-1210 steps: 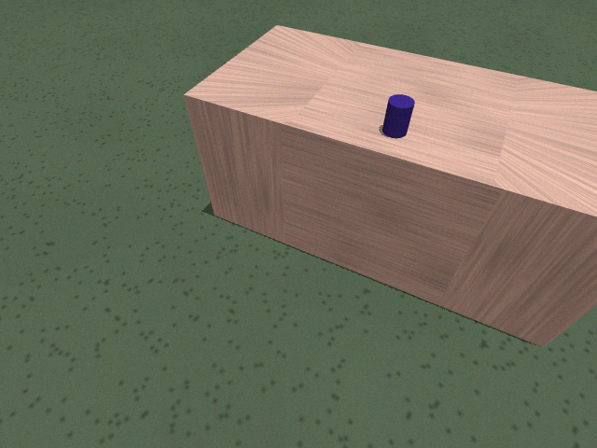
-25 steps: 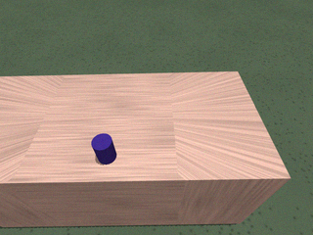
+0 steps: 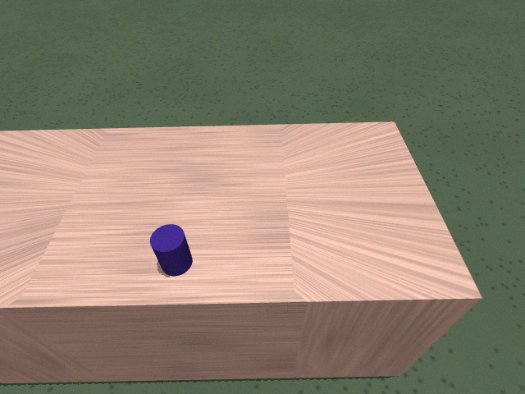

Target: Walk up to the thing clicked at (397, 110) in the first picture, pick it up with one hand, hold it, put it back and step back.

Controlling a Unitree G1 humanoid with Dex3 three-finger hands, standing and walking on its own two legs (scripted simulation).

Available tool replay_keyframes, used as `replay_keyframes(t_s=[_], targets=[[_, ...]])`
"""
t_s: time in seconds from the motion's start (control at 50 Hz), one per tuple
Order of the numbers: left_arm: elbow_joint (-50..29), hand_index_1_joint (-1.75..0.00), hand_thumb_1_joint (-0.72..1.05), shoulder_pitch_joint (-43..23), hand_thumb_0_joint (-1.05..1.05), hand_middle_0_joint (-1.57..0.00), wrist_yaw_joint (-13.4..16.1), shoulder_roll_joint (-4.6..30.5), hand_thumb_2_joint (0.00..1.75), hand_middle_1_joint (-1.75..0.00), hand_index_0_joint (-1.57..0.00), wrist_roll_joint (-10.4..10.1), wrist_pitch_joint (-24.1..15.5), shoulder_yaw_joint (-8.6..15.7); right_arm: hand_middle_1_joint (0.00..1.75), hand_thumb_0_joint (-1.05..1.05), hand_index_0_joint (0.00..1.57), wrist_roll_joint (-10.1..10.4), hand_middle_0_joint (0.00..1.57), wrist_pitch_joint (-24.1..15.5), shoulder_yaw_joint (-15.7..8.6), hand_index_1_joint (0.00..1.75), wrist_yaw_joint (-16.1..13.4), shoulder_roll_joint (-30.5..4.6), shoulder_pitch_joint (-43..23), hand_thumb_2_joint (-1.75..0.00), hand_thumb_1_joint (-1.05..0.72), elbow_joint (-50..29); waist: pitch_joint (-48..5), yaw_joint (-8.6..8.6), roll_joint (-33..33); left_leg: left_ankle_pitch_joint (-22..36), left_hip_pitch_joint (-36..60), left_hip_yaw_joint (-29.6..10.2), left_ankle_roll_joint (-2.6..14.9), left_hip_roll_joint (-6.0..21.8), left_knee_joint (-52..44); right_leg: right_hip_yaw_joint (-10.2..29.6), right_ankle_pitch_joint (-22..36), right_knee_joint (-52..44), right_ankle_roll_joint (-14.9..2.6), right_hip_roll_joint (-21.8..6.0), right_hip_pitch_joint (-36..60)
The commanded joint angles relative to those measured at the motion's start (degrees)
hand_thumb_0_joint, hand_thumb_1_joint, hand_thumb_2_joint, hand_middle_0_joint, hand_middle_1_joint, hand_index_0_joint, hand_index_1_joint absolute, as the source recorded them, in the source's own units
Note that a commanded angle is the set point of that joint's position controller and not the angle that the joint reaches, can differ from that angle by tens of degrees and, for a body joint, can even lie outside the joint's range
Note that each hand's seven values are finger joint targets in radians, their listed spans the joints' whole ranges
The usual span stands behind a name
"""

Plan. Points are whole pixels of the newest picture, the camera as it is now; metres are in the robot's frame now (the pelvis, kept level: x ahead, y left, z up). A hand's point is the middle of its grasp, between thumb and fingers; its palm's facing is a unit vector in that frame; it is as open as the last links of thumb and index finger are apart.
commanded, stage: stand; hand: left
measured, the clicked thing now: (172, 250) +0.46 +0.21 -0.13
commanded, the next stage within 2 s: none
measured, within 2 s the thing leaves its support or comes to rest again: neither
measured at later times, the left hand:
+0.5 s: hand out of the picture +0.07 +0.25 -0.15, palm faces -0.03 -0.93 -0.36, open 7.4 cm
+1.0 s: hand out of the picture +0.08 +0.25 -0.15, palm faces -0.03 -0.93 -0.35, open 7.4 cm
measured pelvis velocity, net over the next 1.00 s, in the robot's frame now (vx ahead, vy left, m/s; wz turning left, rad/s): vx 0.01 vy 0.00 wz -0.01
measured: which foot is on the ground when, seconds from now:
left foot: down 0.00-1.00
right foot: down 0.00-1.00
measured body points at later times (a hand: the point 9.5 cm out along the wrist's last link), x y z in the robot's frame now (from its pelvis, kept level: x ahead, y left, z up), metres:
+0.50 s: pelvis +0.00 +0.00 +0.00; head +0.01 -0.01 +0.45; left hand +0.08 +0.30 -0.13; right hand +0.07 -0.30 -0.14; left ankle +0.01 +0.14 -0.75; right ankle -0.01 -0.11 -0.75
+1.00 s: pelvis +0.01 +0.00 +0.00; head +0.02 -0.01 +0.45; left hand +0.08 +0.30 -0.13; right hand +0.07 -0.30 -0.14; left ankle +0.01 +0.14 -0.75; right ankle -0.01 -0.11 -0.75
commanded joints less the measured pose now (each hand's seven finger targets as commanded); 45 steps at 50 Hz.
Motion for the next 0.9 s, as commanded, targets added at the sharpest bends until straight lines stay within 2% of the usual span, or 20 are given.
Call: replay_keyframes(t_s=[0.0,0.18,0.32,0.36,0.44,0.54,0.74,0.84,0.88], targets=[[-3.3,-0.3,0.9,-2.2,0.0,-0.2,0.4,13.1,0.9,-0.3,-0.2,0.1,-1.1,2.5,0.3,0.0,0.2,0.2,0.2,-1.2,-2.3,0.3,-0.9,-11.5,-2.3,-0.9,-0.9,-2.8,-2.0,-0.1,-0.9,2.8,0.3,-5.3,2.08,5.4,-2.8,6.8,3.2,-4.5,-0.51,-7.3,-2.6],[-3.5,-0.3,0.9,-1.6,0.0,-0.2,0.3,13.0,0.9,-0.3,-0.2,0.0,-1.2,2.4,0.3,0.0,0.2,0.3,0.2,-1.4,-2.2,0.3,-0.9,-11.4,-1.9,-0.9,-0.9,-2.8,-3.6,0.03,-1.6,5.4,1.1,-5.2,2.13,5.8,-2.3,6.9,6.7,-3.5,-0.78,-7.5,-1.4],[-3.3,-0.3,0.9,-1.1,0.0,-0.2,0.3,12.9,0.9,-0.3,-0.2,-0.1,-1.0,2.4,0.3,0.0,0.2,0.3,0.2,-1.3,-2.1,0.3,-1.0,-11.7,-1.4,-0.9,-0.9,-2.7,-2.9,0.11,-0.9,4.4,0.5,-5.2,2.22,5.8,-2.6,6.9,5.8,-3.5,-0.88,-7.4,-1.4],[-3.4,-0.3,0.9,-1.2,0.0,-0.2,0.3,12.7,0.9,-0.3,-0.2,0.1,-1.1,2.3,0.3,0.0,0.2,0.4,0.2,-1.4,-2.0,0.3,-0.9,-11.3,-1.9,-0.9,-0.9,-2.9,-2.7,0.03,-1.7,6.4,1.1,-5.2,2.12,5.9,-2.5,6.6,7.5,-3.2,-0.7,-7.3,-2.0],[-3.6,-0.3,0.9,-1.3,0.0,-0.2,0.3,13.1,0.9,-0.3,-0.2,-0.2,-1.2,2.3,0.3,0.0,0.2,0.3,0.2,-1.4,-2.0,0.3,-0.9,-11.6,-1.3,-0.9,-0.9,-2.7,-3.0,-0.09,-2.0,6.6,1.5,-4.9,2.05,5.9,-2.3,7.0,8.0,-3.5,-0.71,-7.4,-2.1],[-3.7,-0.3,0.9,-0.8,0.0,-0.2,0.4,12.9,0.9,-0.3,-0.2,-0.1,-1.3,2.3,0.3,0.0,0.2,0.4,0.2,-1.3,-2.2,0.3,-1.0,-11.5,-1.7,-0.9,-0.9,-3.1,-4.1,0.01,-2.1,8.9,2.1,-4.5,2.23,6.1,-1.1,6.6,12.2,-2.9,-0.57,-7.5,-0.7],[-3.7,-0.3,0.9,-1.1,0.0,-0.2,0.3,12.8,0.9,-0.3,-0.2,-0.1,-1.2,2.4,0.3,0.0,0.2,0.4,0.2,-1.3,-2.0,0.3,-0.9,-11.6,-2.3,-0.9,-0.9,-3.2,-2.5,0.23,-0.5,6.3,1.0,-4.8,2.07,6.0,-2.4,6.7,8.5,-3.7,-0.6,-7.2,-1.4],[-4.0,-0.3,0.9,-1.3,0.0,-0.2,0.3,12.7,0.9,-0.3,-0.2,-0.1,-1.3,2.4,0.3,0.0,0.2,0.4,0.2,-1.5,-2.1,0.3,-1.0,-11.8,-2.3,-0.9,-0.9,-3.2,-3.9,0.23,-0.8,8.5,2.4,-4.7,2.2,6.3,-1.8,6.9,10.8,-3.3,-0.7,-7.6,-0.8],[-4.0,-0.3,0.9,-1.7,0.0,-0.2,0.4,13.2,0.9,-0.3,-0.2,-0.1,-1.2,2.6,0.3,0.0,0.2,0.4,0.2,-1.4,-2.2,0.3,-1.0,-11.8,-2.3,-0.9,-0.9,-3.3,-3.4,0.04,-1.4,7.1,2.0,-4.6,2.19,6.2,-2.1,6.8,9.2,-3.5,-0.67,-7.4,-1.2]])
